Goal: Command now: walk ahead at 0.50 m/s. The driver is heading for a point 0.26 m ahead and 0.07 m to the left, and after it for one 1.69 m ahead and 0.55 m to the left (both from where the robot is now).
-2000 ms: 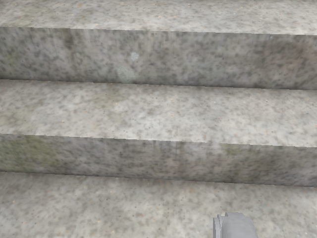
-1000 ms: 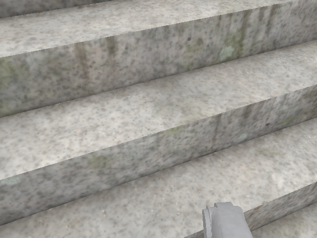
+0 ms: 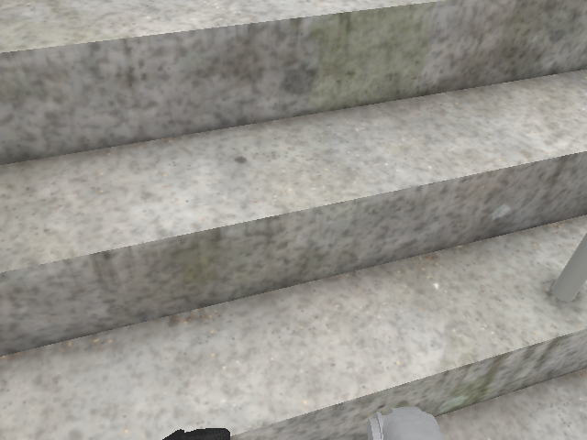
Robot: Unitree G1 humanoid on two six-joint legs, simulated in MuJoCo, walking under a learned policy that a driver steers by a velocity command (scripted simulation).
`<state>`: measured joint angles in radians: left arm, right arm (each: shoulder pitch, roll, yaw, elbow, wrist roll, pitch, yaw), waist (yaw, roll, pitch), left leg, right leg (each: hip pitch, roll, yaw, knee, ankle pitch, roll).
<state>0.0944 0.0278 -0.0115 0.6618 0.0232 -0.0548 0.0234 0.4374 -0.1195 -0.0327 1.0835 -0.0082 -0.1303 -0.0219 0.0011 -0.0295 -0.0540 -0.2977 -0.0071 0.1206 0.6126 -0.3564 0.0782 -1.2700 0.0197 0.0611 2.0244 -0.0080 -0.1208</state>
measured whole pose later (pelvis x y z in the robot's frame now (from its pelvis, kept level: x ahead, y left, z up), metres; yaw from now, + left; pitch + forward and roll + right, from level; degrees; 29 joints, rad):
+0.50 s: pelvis +0.27 -0.08 +0.18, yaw +9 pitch +8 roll -4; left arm 0.25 0.19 -0.01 1.13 0.05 -0.04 -0.06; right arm 0.22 -0.20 -0.05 1.02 -0.01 -0.05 0.11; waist 0.00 0.06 -0.15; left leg -1.09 -0.02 -0.18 2.15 0.04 0.28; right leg -0.50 -0.02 -0.25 0.73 -0.35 -0.04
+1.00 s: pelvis +0.50 -0.02 +0.36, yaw +26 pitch +8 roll +2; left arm 0.11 0.24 0.00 0.94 0.05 -0.07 -0.08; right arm 0.35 -0.16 -0.02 1.11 -0.04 -0.02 0.07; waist -0.02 -0.05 -0.18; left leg -0.60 -0.16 -0.08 0.89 -0.42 0.06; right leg -1.06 0.06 0.23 2.05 -0.07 -0.18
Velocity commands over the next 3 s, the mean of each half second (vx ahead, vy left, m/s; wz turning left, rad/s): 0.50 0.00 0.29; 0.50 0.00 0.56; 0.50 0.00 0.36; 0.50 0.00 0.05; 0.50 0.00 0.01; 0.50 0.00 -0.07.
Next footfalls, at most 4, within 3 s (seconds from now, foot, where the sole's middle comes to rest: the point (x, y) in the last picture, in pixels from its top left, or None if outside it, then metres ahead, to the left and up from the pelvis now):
0.26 right None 0.34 -0.18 -0.56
0.74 left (253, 367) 0.50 0.08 -0.36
1.20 right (327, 157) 0.81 -0.03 -0.16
1.80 left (90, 10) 0.92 0.37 0.04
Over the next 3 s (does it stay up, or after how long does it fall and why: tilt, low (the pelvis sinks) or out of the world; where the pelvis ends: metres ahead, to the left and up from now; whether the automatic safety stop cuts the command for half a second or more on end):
stays up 1.28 0.49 1.10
